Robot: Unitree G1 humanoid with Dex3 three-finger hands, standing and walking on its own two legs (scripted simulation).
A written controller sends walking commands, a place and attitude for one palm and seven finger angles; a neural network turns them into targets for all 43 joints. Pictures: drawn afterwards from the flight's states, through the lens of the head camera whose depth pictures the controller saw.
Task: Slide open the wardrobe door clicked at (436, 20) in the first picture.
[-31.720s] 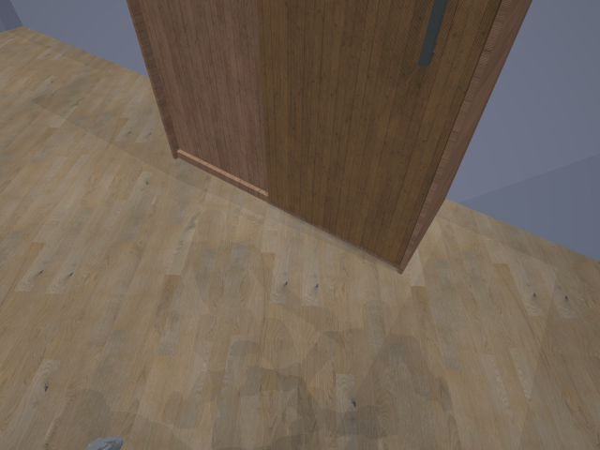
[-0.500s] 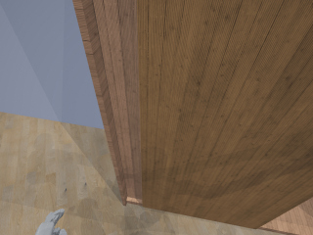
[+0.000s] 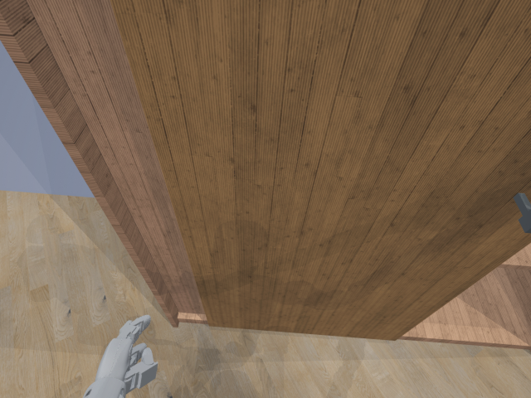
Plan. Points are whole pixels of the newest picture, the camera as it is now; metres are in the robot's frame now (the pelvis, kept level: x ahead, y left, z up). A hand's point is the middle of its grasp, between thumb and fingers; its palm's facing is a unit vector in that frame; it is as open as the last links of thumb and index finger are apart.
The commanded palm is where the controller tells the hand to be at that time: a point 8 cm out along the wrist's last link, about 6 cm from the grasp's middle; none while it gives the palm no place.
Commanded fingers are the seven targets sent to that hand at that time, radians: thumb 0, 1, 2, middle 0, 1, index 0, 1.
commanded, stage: stop walking and hold the door there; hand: right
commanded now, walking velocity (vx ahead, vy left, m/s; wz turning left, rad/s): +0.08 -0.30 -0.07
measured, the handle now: out of the picture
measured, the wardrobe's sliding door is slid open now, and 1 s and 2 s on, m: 0.52 0.54 0.53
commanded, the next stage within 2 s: loosen the grip on the handle in 1.24 s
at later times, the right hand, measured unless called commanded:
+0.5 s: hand out of the picture +0.33 -0.36 +0.20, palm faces +0.46 +0.87 -0.18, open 5.7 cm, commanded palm +0.29 -0.37 +0.18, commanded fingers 0.00 -0.90 -0.90 0.45 1.40 0.45 1.40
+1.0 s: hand out of the picture +0.33 -0.34 +0.20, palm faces +0.46 +0.88 -0.12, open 5.8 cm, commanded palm +0.29 -0.36 +0.18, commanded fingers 0.00 -0.90 -0.90 0.45 1.40 0.45 1.40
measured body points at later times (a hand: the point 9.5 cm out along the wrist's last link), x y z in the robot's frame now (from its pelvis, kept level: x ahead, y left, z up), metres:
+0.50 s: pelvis +0.00 -0.10 +0.00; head +0.06 -0.10 +0.45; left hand +0.19 +0.09 -0.11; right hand +0.30 -0.40 +0.21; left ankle -0.01 -0.01 -0.74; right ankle +0.03 -0.17 -0.73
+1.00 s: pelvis +0.02 -0.09 +0.01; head +0.03 -0.09 +0.46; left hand +0.20 +0.14 -0.08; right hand +0.30 -0.39 +0.21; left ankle -0.01 -0.01 -0.73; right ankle +0.03 -0.17 -0.73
